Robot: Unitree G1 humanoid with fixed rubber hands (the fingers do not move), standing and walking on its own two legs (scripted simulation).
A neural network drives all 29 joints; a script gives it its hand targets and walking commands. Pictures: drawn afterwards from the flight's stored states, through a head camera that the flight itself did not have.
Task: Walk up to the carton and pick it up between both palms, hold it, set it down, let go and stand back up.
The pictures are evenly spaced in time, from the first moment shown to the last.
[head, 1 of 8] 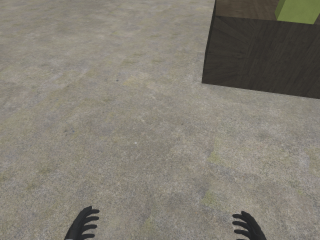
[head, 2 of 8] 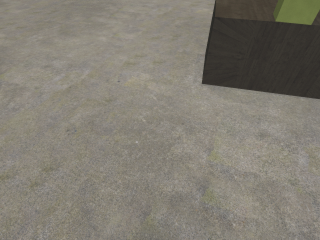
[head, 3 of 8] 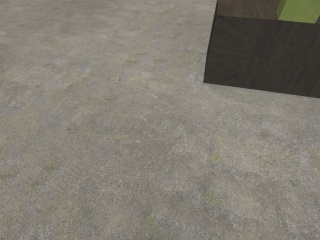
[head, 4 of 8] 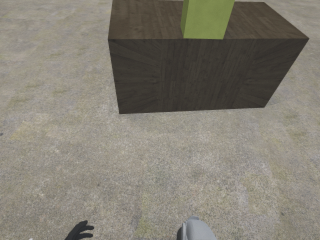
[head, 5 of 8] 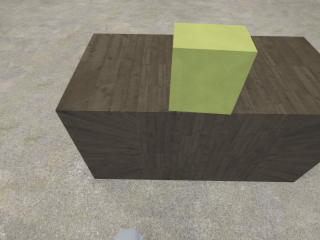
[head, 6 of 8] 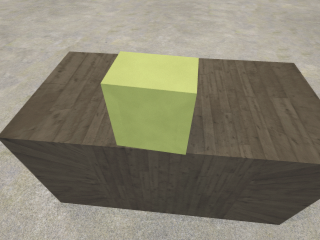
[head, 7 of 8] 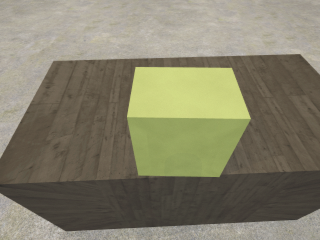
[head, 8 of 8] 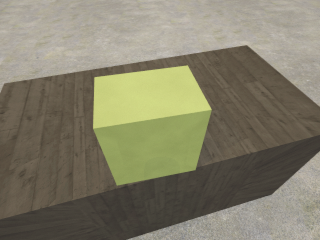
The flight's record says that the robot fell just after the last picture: no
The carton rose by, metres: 0.00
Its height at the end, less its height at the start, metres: +0.00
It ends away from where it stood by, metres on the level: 0.00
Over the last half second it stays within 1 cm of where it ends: yes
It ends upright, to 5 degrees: yes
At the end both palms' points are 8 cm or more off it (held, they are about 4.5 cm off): yes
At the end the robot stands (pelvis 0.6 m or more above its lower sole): yes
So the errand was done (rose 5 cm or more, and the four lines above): no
